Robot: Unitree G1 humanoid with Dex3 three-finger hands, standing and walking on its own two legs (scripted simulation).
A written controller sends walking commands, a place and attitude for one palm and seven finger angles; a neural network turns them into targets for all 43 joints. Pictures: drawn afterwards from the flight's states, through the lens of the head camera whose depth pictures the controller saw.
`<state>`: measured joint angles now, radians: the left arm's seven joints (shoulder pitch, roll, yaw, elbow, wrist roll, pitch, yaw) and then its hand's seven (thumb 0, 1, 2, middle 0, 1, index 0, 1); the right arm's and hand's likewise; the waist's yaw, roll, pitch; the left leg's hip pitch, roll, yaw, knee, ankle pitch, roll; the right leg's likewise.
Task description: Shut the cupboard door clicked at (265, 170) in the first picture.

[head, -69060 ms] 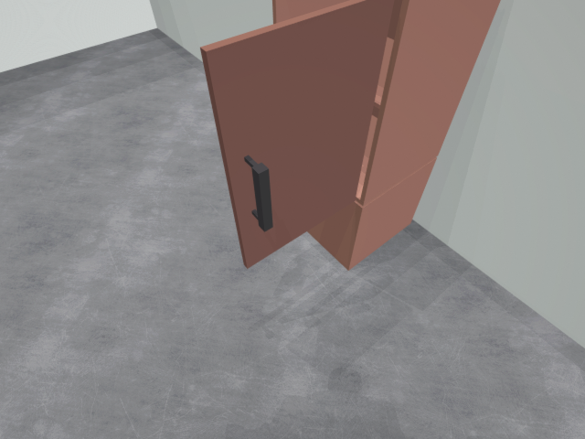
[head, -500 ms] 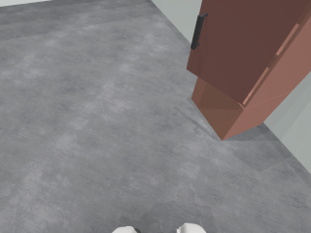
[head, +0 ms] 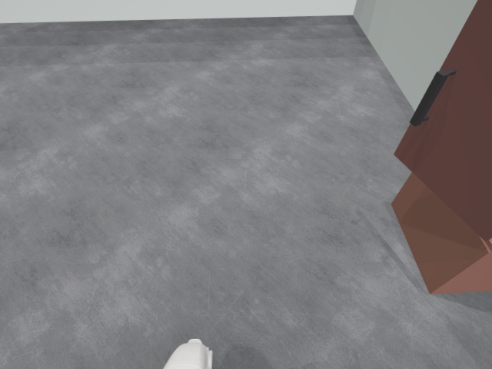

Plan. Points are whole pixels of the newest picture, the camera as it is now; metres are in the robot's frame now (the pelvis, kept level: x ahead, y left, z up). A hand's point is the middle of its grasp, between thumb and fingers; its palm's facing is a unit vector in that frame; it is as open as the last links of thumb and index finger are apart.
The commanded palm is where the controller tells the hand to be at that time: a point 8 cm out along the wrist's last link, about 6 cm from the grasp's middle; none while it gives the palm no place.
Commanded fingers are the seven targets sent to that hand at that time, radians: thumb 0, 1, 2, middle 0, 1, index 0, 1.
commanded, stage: walk to a spot facing it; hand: left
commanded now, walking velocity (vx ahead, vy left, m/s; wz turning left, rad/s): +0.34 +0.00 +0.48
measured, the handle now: (432, 98) +0.86 -0.52 -0.06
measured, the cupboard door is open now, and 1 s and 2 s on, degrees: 21 21 21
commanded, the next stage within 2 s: turn to face it in 0.68 s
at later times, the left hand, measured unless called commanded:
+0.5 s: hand (141, 315) +0.24 +0.23 -0.16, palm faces +0.18 -0.95 -0.24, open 7.4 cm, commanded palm none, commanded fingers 0.00 0.90 0.90 -0.20 -0.30 -0.20 -0.30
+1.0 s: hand (181, 315) +0.25 +0.15 -0.19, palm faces +0.38 -0.92 -0.10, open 7.4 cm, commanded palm none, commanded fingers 0.00 0.90 0.90 -0.20 -0.30 -0.20 -0.30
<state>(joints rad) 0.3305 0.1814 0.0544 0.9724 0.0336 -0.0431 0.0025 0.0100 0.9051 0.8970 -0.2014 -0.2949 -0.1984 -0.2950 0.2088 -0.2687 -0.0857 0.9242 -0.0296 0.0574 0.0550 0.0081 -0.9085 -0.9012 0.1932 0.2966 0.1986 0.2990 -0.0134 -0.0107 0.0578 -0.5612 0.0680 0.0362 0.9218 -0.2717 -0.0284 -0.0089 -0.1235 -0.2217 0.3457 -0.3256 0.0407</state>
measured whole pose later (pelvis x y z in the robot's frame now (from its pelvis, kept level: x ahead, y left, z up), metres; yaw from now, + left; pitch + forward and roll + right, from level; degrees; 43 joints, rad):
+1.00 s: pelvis +0.36 +0.06 -0.02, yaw +15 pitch -1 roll -1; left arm 0.45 0.06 0.01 1.11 0.01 -0.03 0.03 0.01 0.91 0.90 -0.20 -0.29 -0.20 -0.29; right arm 0.10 -0.14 -0.01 1.00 -0.02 -0.03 0.00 0.01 -0.92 -0.90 0.19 0.30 0.20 0.30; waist 0.06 -0.01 0.08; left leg -0.38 0.05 0.14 0.60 -0.17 0.04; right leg -0.10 -0.06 -0.20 0.63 -0.49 0.00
